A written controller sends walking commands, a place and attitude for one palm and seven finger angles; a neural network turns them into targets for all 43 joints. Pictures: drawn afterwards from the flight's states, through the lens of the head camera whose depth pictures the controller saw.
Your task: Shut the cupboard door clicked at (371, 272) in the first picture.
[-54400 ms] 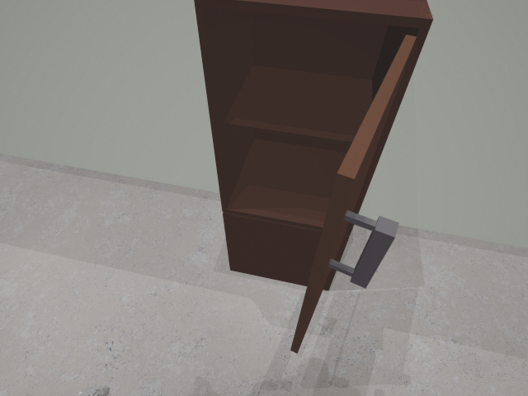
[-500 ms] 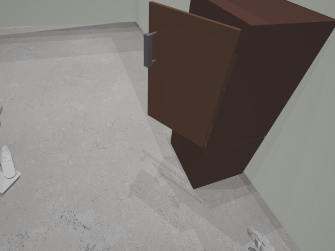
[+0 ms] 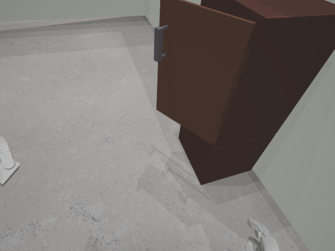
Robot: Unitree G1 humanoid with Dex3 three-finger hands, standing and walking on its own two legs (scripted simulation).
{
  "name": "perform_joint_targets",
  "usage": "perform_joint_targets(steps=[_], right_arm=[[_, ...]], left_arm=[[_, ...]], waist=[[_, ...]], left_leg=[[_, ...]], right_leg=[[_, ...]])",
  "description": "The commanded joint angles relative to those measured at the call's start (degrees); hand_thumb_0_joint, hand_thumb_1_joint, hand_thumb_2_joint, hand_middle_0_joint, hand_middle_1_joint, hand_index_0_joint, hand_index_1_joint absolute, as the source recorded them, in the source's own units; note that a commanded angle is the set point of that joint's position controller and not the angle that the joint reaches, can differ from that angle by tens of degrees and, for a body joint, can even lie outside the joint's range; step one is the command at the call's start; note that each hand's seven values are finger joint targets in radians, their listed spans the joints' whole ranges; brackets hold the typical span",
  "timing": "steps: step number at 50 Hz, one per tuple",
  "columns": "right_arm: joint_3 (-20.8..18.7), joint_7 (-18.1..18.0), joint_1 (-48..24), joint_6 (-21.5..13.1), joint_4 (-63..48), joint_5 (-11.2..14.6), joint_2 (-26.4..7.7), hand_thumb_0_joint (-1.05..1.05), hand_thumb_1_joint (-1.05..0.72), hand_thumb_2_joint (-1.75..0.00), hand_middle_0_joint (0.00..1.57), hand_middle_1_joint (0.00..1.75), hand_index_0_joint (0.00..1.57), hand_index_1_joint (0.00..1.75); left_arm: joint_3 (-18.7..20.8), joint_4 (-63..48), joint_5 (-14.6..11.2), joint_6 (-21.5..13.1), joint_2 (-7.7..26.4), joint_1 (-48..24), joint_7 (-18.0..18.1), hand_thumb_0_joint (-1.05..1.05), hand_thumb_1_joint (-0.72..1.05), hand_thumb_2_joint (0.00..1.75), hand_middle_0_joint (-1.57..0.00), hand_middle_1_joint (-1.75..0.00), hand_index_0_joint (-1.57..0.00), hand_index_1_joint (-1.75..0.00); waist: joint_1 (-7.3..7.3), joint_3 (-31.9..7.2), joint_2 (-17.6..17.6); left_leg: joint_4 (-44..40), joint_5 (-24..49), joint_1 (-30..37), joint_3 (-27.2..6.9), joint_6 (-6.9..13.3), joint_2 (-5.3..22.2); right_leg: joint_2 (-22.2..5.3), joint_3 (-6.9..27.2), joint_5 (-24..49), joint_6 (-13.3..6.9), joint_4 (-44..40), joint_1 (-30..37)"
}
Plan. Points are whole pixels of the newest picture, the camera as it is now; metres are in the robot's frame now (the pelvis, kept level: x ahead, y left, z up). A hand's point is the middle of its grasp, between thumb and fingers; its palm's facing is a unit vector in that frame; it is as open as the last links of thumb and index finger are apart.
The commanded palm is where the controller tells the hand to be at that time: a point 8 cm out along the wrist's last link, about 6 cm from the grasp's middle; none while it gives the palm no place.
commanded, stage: stop stepping back and stand still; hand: left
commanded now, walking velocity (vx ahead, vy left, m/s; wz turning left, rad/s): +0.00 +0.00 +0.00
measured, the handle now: (161, 43) +0.88 +0.07 +0.09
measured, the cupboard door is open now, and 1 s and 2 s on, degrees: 32 32 32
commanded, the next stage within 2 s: let the arm hang, fingers relaxed in 0.34 s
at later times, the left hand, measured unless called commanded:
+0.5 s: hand (43, 172) +0.23 +0.26 +0.11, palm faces +0.31 -0.82 -0.48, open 7.4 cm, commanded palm none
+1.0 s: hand out of the picture -0.06 +0.19 -0.16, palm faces +0.03 -0.98 -0.21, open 7.2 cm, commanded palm none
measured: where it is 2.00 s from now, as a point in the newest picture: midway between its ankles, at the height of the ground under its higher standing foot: outside the picture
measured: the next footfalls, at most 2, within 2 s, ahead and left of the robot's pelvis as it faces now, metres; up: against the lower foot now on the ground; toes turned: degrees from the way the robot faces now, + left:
none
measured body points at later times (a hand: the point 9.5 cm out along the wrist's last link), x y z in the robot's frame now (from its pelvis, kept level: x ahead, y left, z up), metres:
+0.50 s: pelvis +0.02 +0.00 +0.00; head +0.02 +0.00 +0.45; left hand +0.21 +0.30 +0.14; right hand +0.19 -0.24 -0.09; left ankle +0.04 +0.10 -0.73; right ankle +0.00 -0.12 -0.73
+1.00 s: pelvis +0.00 +0.01 +0.01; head +0.01 +0.02 +0.46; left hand -0.06 +0.25 -0.15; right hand -0.03 -0.22 -0.14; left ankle +0.03 +0.10 -0.73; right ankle +0.00 -0.12 -0.73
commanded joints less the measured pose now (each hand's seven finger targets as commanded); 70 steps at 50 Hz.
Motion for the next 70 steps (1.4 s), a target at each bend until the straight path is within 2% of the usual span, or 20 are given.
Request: perform_joint_targets(steps=[1,3,4,6,9,11,18,20,21,22,23,24,27,29,33,37,39,50,58,70], right_arm=[[-2.2,0.6,-5.1,-2.4,-8.9,0.2,-7.7,0.0,-0.9,-0.9,0.2,0.3,0.2,0.3],[-2.7,0.8,-4.3,-1.6,-8.9,0.5,-7.6,0.0,-0.9,-0.9,0.2,0.3,0.2,0.3],[-2.7,0.8,-4.4,-1.0,-8.8,0.4,-7.4,0.0,-0.9,-0.9,0.2,0.3,0.2,0.3],[-2.4,0.5,-4.7,-0.4,-8.5,0.4,-7.1,0.0,-0.9,-0.9,0.2,0.3,0.2,0.3],[-2.3,-0.2,-5.5,-0.1,-8.9,0.4,-7.3,0.0,-0.9,-0.9,0.2,0.3,0.2,0.3],[-2.1,-0.6,-5.8,-0.2,-8.9,0.5,-7.1,0.0,-0.9,-0.9,0.2,0.3,0.2,0.3],[-2.3,-0.3,-6.0,0.3,-9.7,0.7,-7.3,0.0,-0.9,-0.9,0.2,0.3,0.2,0.3],[-2.4,-0.4,-6.2,0.4,-9.8,0.6,-7.5,0.0,-0.9,-0.9,0.2,0.3,0.2,0.3],[-2.2,-0.3,-6.2,0.6,-9.9,0.7,-7.0,0.0,-0.9,-0.9,0.2,0.3,0.2,0.3],[-4.6,4.8,-10.3,-3.2,0.8,0.8,-17.2,0.0,-0.9,-0.9,0.2,0.3,0.2,0.3],[-5.2,4.8,-5.5,-0.4,1.7,0.2,-15.5,0.0,-0.9,-0.9,0.2,0.3,0.2,0.3],[-4.6,4.7,-3.8,0.5,2.1,-0.4,-14.5,0.0,-0.9,-0.9,0.2,0.3,0.2,0.3],[-3.4,4.4,-4.6,2.5,2.9,-1.1,-14.8,0.0,-0.9,-0.9,0.2,0.3,0.2,0.3],[-3.0,4.4,-4.4,3.5,4.7,-1.5,-14.5,0.0,-0.9,-0.9,0.2,0.3,0.2,0.3],[-1.3,4.1,-4.0,5.5,9.3,-1.9,-11.1,0.0,-0.9,-0.9,0.2,0.3,0.2,0.3],[-0.7,3.4,-1.9,5.9,14.9,-1.7,-8.7,0.0,-0.9,-0.9,0.2,0.3,0.2,0.3],[-1.1,3.0,-0.4,6.1,17.1,-1.8,-7.6,0.0,-0.9,-0.9,0.2,0.3,0.2,0.3],[-1.5,2.0,7.9,6.3,24.3,-1.0,-5.3,0.0,-0.9,-0.9,0.2,0.3,0.2,0.3],[-1.5,1.9,9.9,6.4,26.3,-1.3,-2.9,0.0,-0.9,-0.9,0.2,0.3,0.2,0.3],[-1.8,2.0,9.7,6.0,25.8,-1.2,-2.1,0.0,-0.9,-0.9,0.2,0.3,0.2,0.3]], left_arm=[[5.9,-9.6,-0.8,-3.4,9.1,4.5,0.0,0.0,0.9,0.9,-0.2,-0.3,-0.2,-0.3],[6.2,-9.4,-1.5,-3.2,9.0,5.5,-0.1,0.0,0.9,0.9,-0.2,-0.3,-0.2,-0.3],[6.3,-9.4,-1.7,-3.1,9.3,6.0,0.0,0.0,0.9,0.9,-0.2,-0.3,-0.2,-0.3],[6.0,-10.0,-1.8,-2.9,9.5,5.0,0.2,0.0,0.9,0.9,-0.2,-0.3,-0.2,-0.3],[5.7,-10.0,-1.5,-2.9,9.7,2.8,0.2,0.0,0.9,0.9,-0.2,-0.3,-0.2,-0.3],[5.7,-10.6,-1.3,-2.9,10.2,1.5,0.2,0.0,0.9,0.9,-0.2,-0.3,-0.2,-0.3],[4.3,-10.8,-1.2,-2.5,9.0,2.1,0.1,0.0,0.9,0.9,-0.2,-0.3,-0.2,-0.3],[6.3,-10.1,-1.3,-2.4,10.7,3.5,0.2,0.0,0.9,0.9,-0.2,-0.3,-0.2,-0.3],[5.0,-10.0,-1.4,-2.4,9.2,3.6,0.1,0.0,0.9,0.9,-0.2,-0.3,-0.2,-0.3],[-20.4,32.3,2.7,5.7,0.2,-0.3,-8.2,0.0,0.9,0.9,-0.2,-0.3,-0.2,-0.3],[-18.7,34.1,2.3,10.0,-0.7,-1.5,-9.2,0.0,0.9,0.9,-0.2,-0.3,-0.2,-0.3],[-19.6,35.9,2.5,10.5,-1.8,-3.4,-9.6,0.0,0.9,0.9,-0.2,-0.3,-0.2,-0.3],[-20.5,45.7,2.8,10.0,-0.3,-8.6,-10.1,0.0,0.9,0.9,-0.2,-0.3,-0.2,-0.3],[-21.3,53.4,2.7,10.0,-0.2,-11.5,-9.8,0.0,0.9,0.9,-0.2,-0.3,-0.2,-0.3],[-23.2,67.3,2.2,11.3,-2.6,-12.8,-9.0,0.0,0.9,0.9,-0.2,-0.3,-0.2,-0.3],[-23.5,78.0,1.9,10.9,-4.2,-10.8,-9.0,0.0,0.9,0.9,-0.2,-0.3,-0.2,-0.3],[-23.0,81.4,2.0,10.9,-5.7,-9.2,-8.9,0.0,0.9,0.9,-0.2,-0.3,-0.2,-0.3],[-24.3,91.7,1.9,10.7,-8.6,-4.6,-8.4,0.0,0.9,0.9,-0.2,-0.3,-0.2,-0.3],[-24.2,93.0,2.1,11.0,-11.2,-2.8,-7.9,0.0,0.9,0.9,-0.2,-0.3,-0.2,-0.3],[-23.8,92.1,2.3,10.5,-11.7,-2.8,-7.8,0.0,0.9,0.9,-0.2,-0.3,-0.2,-0.3]], waist=[[0.53,-4.6,7.5],[0.33,-5.4,1.3],[0.12,-6.1,0.1],[-0.24,-6.7,1.1],[0.3,-7.4,4.5],[0.51,-7.8,6.0],[0.7,-7.3,6.4],[0.91,-6.9,5.7],[0.72,-6.6,4.9],[-0.95,-1.2,4.9],[-0.62,-5.7,5.6],[-0.39,-5.9,4.3],[0.36,-4.6,-5.7],[-0.11,-4.3,-8.1],[0.41,-2.1,1.9],[0.45,-1.3,6.7],[0.64,-0.7,11.2],[0.28,3.2,1.3],[0.28,6.8,1.9],[0.45,6.2,3.4]], left_leg=[[-10.4,1.3,-5.9,-6.9,-0.3,6.3],[-6.4,1.4,-2.9,-5.4,-1.1,4.2],[-5.0,2.8,-1.3,-4.9,-1.3,3.9],[-5.1,7.4,0.9,-5.1,-1.5,4.1],[-8.1,13.7,3.1,-5.9,-1.0,5.6],[-8.4,17.3,3.8,-6.0,-0.8,6.0],[-8.8,15.9,2.7,-5.6,-1.2,5.4],[-9.2,13.6,1.7,-5.8,-1.2,5.4],[-9.0,12.5,1.5,-5.6,-1.2,5.2],[0.4,22.2,-0.4,-5.2,-1.0,5.4],[-1.2,20.8,3.3,-4.8,-1.6,5.7],[-2.0,17.4,2.4,-5.9,-0.7,6.1],[-3.5,16.2,0.2,-8.7,1.0,6.2],[-4.0,15.8,2.2,-8.7,0.6,5.2],[-9.8,11.5,2.0,-9.3,0.1,5.0],[-12.1,4.1,2.9,-8.4,-0.4,4.2],[-13.4,0.9,2.6,-8.6,-0.3,4.3],[-15.8,-1.4,3.6,-8.7,0.5,5.5],[-18.1,-7.1,0.8,-9.7,0.7,5.7],[-17.2,-4.7,0.9,-9.0,0.6,5.0]], right_leg=[[-2.4,3.8,12.2,-1.7,-10.0,9.5],[-4.8,8.7,12.9,-3.2,-11.5,5.8],[-6.1,10.1,13.4,-3.8,-12.4,4.4],[-6.5,9.3,18.2,-3.9,-11.3,3.9],[-3.3,5.5,21.6,-1.9,-8.7,5.1],[-2.8,4.2,23.8,-1.3,-7.8,6.1],[-2.9,4.2,22.4,-1.4,-9.0,6.9],[-3.1,4.3,20.8,-1.4,-10.0,6.9],[-3.4,4.7,20.6,-1.6,-10.4,6.9],[-7.6,1.1,28.4,-2.3,-4.0,-1.8],[-7.3,4.6,24.2,-3.1,-6.0,-2.7],[-6.3,3.2,16.9,-3.1,-5.4,-3.7],[-5.5,3.6,13.7,-3.1,-6.1,-2.0],[-6.6,5.2,14.1,-3.9,-7.1,-2.1],[-5.4,5.4,7.5,-2.5,-9.8,0.7],[-5.6,6.1,4.7,-3.0,-14.0,2.1],[-5.3,5.6,4.8,-3.4,-15.0,2.7],[-4.8,4.6,3.6,-3.1,-17.1,1.0],[-4.0,4.3,1.3,-2.6,-15.4,-1.7],[-4.2,4.5,3.5,-2.6,-15.2,-1.8]])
